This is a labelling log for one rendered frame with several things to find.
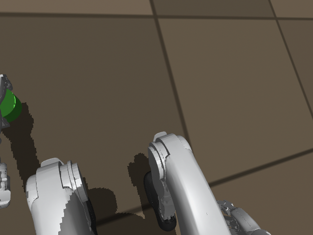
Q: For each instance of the left robot foot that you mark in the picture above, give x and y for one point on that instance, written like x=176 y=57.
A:
x=92 y=217

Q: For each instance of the tin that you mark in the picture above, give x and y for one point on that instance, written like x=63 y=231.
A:
x=10 y=107

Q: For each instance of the left robot arm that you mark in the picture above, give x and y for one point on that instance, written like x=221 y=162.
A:
x=5 y=192

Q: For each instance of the right robot foot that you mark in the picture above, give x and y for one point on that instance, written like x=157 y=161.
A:
x=166 y=225

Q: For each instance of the right robot hand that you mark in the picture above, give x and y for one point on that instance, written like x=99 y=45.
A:
x=240 y=222

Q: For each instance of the left robot hand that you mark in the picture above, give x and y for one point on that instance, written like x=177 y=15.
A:
x=4 y=84

